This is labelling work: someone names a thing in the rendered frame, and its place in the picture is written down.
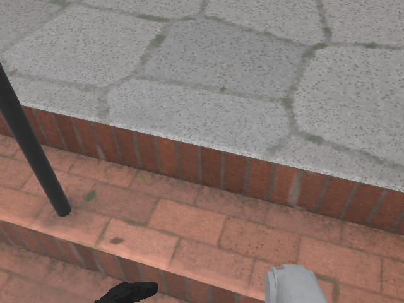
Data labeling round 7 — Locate stairs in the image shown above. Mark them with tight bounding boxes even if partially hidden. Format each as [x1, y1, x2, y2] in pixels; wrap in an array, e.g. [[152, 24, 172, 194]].
[[0, 105, 404, 303]]

